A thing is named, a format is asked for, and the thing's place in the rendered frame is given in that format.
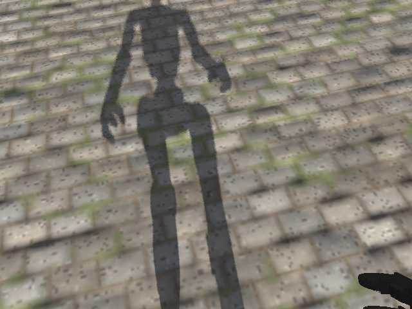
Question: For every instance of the robot right hand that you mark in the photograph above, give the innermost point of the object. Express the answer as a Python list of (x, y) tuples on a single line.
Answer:
[(397, 285)]

